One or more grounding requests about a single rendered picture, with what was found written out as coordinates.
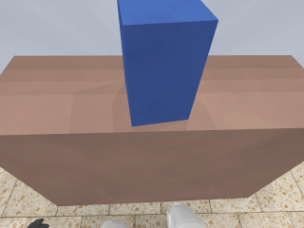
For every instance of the right robot thigh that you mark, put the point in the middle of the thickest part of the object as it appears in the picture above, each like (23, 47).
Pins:
(182, 216)

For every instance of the pedestal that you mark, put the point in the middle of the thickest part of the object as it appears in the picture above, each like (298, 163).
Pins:
(66, 131)

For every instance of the carton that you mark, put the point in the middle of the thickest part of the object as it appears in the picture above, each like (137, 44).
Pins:
(165, 45)

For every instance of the left robot hand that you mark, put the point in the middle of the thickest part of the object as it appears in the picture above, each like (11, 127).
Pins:
(38, 224)

